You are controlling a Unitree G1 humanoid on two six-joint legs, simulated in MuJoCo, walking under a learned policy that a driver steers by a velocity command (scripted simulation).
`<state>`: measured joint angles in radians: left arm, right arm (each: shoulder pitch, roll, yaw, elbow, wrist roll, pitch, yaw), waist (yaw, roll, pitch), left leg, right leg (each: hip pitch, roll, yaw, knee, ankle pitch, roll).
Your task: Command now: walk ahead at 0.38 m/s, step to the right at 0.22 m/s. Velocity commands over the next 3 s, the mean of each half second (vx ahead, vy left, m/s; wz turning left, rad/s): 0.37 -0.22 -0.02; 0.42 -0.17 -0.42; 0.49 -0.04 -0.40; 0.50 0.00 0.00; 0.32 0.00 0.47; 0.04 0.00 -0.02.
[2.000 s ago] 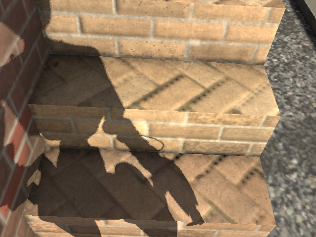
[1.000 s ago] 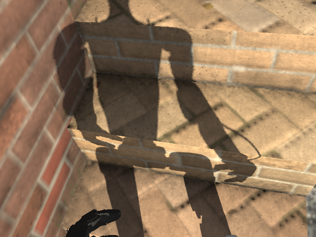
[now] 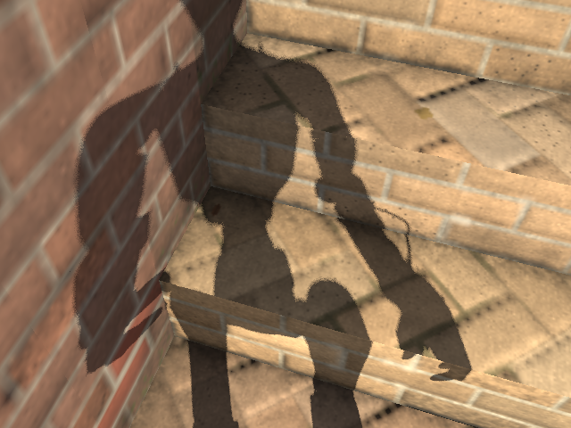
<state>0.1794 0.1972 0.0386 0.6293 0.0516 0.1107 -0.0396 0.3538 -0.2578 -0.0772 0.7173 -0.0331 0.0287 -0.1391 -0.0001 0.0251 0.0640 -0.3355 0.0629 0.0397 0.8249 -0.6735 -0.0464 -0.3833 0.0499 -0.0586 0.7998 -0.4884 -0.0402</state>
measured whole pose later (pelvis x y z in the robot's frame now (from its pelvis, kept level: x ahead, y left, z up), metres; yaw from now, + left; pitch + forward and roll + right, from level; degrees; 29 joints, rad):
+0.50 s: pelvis +0.09 +0.01 +0.01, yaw +0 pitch +1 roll +0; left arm 0.34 0.22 0.06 0.74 0.04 -0.05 -0.02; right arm 0.26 -0.20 -0.03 0.60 -0.03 0.00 -0.13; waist 0.01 -0.08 0.01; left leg -0.42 0.05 0.14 0.79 -0.37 0.02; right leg -0.50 0.12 0.15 1.33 -0.36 -0.07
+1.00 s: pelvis +0.26 -0.07 +0.16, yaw -16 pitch +1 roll -2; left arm 0.19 0.22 0.04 0.71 0.01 0.04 -0.02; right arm 0.15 -0.21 -0.05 0.63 -0.06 -0.05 -0.04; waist -0.03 0.00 0.03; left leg -0.77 0.05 -0.10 2.06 -0.11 0.06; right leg -0.64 0.12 -0.09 1.10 -0.48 -0.12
